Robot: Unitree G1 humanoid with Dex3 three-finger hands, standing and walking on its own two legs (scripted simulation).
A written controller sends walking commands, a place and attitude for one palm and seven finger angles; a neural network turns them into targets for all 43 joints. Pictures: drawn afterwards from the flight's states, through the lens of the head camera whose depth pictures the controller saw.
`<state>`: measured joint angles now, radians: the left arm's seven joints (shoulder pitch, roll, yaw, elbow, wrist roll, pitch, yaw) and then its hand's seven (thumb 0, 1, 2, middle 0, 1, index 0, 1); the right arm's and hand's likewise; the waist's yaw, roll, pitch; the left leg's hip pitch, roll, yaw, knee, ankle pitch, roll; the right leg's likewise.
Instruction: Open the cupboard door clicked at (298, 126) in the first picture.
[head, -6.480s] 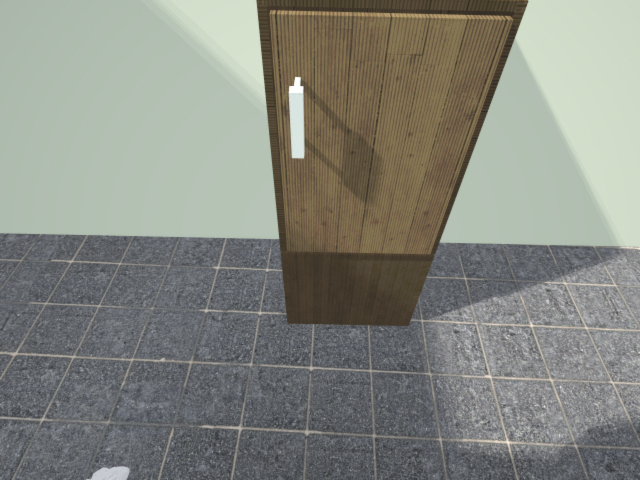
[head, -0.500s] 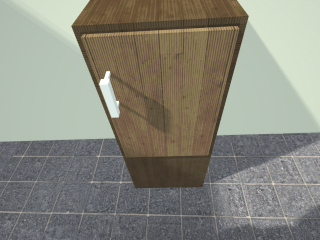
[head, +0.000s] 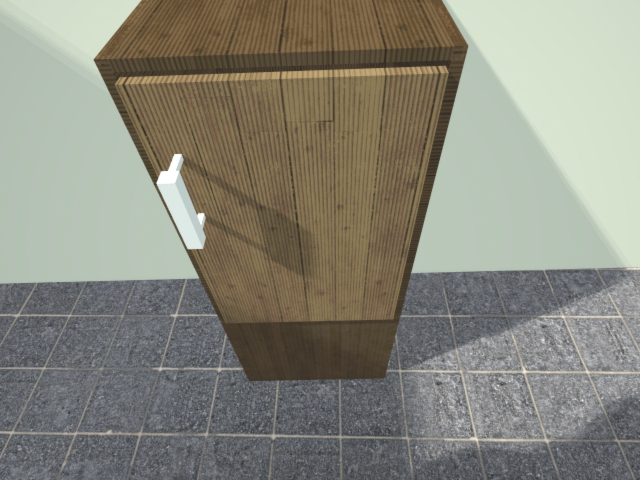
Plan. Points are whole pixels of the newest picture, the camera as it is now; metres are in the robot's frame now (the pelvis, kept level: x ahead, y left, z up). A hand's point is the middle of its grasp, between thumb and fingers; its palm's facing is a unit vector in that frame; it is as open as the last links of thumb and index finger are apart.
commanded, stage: come to a stop and stand still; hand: left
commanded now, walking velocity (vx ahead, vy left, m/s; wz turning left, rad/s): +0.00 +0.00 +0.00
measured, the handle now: (187, 202) +0.47 +0.22 +0.08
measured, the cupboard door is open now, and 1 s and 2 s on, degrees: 0 0 0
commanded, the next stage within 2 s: look again from close up in 0.86 s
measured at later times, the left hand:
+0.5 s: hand out of the picture +0.03 +0.14 -0.17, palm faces +0.01 -0.97 -0.24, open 7.3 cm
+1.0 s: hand out of the picture +0.03 +0.12 -0.17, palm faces +0.03 -0.97 -0.24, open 7.4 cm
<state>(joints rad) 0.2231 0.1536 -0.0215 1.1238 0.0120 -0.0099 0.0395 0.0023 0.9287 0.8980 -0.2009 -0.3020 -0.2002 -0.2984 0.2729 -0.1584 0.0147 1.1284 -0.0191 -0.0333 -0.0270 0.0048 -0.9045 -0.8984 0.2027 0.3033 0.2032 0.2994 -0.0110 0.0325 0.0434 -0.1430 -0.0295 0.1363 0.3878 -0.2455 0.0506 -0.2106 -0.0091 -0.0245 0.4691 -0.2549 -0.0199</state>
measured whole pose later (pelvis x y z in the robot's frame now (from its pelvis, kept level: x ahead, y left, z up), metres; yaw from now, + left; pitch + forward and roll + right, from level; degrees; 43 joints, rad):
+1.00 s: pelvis +0.01 -0.06 +0.00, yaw +1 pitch -1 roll +1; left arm 0.24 0.16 0.00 1.12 0.01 -0.02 0.04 0.00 0.91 0.90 -0.20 -0.30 -0.20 -0.30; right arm 0.28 -0.18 0.01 1.15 -0.02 -0.01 -0.04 0.00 -0.90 -0.90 0.20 0.30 0.20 0.30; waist -0.01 0.02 0.04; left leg -0.10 0.06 0.09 0.37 -0.24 -0.05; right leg -0.13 0.08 -0.07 0.38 -0.24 -0.11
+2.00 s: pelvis -0.03 -0.01 -0.01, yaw +2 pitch -1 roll +1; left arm 0.20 0.18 0.03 1.06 0.02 0.02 0.04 0.00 0.91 0.90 -0.20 -0.30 -0.20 -0.30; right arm 0.25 -0.15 -0.03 1.07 -0.03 0.00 -0.03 0.00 -0.91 -0.90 0.20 0.30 0.20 0.30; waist 0.01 -0.03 0.07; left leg -0.22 0.02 0.06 0.50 -0.24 -0.01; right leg -0.27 -0.01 -0.06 0.56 -0.27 -0.04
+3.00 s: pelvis +0.00 -0.03 +0.00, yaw +3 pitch -1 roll +0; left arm 0.27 0.16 0.00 1.09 0.01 -0.03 0.03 0.00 0.91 0.90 -0.20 -0.30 -0.20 -0.30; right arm 0.28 -0.16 -0.01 1.08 -0.02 -0.01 -0.04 0.01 -0.91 -0.90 0.20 0.30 0.20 0.30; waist -0.01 0.02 0.05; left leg -0.17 0.06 0.03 0.47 -0.28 -0.03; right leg -0.18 0.04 -0.09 0.46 -0.26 -0.06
